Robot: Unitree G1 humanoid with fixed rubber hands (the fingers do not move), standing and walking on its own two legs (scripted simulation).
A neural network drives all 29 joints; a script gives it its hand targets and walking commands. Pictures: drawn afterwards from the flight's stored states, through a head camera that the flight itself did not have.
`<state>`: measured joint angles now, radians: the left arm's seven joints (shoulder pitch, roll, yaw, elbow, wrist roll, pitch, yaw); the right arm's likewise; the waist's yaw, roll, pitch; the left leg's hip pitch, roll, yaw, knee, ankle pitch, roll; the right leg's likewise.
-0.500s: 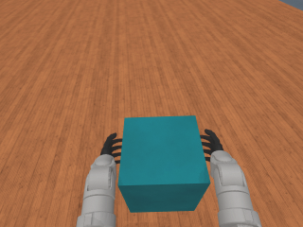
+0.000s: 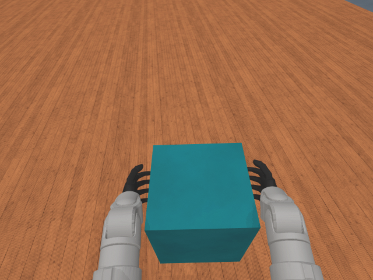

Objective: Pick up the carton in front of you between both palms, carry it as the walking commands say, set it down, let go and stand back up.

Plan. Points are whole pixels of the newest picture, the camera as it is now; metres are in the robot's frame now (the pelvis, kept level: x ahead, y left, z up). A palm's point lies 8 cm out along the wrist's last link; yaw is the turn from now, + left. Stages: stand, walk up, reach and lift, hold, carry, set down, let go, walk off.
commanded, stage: carry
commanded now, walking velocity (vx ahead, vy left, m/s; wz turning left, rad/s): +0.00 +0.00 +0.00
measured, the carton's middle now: (198, 206) +0.31 +0.00 -0.04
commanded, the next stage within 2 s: hold in 0.46 s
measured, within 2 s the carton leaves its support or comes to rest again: neither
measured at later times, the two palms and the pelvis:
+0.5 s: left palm (128, 201) +0.28 +0.16 +0.04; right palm (266, 197) +0.28 -0.14 +0.04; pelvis -0.01 +0.01 +0.00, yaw +0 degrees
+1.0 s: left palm (119, 213) +0.24 +0.17 +0.05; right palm (260, 192) +0.28 -0.13 +0.05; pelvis -0.02 -0.02 +0.01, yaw +8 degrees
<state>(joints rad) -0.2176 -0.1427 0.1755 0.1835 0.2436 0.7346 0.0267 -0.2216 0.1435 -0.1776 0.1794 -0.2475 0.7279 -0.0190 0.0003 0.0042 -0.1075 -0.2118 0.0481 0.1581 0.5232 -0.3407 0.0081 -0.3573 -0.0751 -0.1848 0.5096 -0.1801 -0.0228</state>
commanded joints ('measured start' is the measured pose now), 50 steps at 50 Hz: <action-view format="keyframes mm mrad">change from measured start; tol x2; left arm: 1 -449 -889 -543 -62 -250 -40 -233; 23 -453 -891 -548 -67 -254 -38 -234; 24 -369 -920 -507 -44 -233 -43 -243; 26 -368 -886 -487 -60 -206 -67 -234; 30 -395 -885 -471 -26 -190 -77 -216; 36 -495 -903 -491 8 -227 -81 -255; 50 -566 -943 -423 104 -199 -87 -289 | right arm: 1 -418 902 543 -34 243 -28 224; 23 -418 904 543 -37 245 -26 224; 24 -312 928 535 -62 248 -21 228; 25 -344 893 526 -117 238 -36 221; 27 -386 887 542 -118 238 -33 228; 30 -416 887 562 -100 251 -42 241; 39 -425 928 475 27 191 -39 239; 50 -506 976 476 80 203 -38 275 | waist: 1 1 -4 -213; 23 1 -4 -215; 24 -1 83 -93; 25 -4 41 -168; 28 12 40 -113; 30 23 43 -120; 38 -30 18 -43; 50 0 -1 -57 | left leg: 1 -26 111 -100 -101 176 10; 23 -35 110 -100 -99 179 16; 24 -73 -96 -255 -174 424 24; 26 -1 -93 -272 -174 459 21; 27 49 -94 -275 -186 425 19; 28 116 -101 -271 -188 449 18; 34 27 -95 -270 -222 271 8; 39 -45 -96 -271 -242 161 17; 50 -90 -111 -254 -245 68 34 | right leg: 1 171 -100 119 -49 182 -1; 23 162 -99 118 -45 176 4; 24 467 166 242 -69 328 -19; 25 515 149 277 -82 334 -16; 26 492 152 271 -89 370 -9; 28 407 164 258 -97 335 12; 29 441 172 254 -104 298 13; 31 448 175 249 -111 244 14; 36 477 168 248 -123 165 8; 50 543 138 257 -148 53 24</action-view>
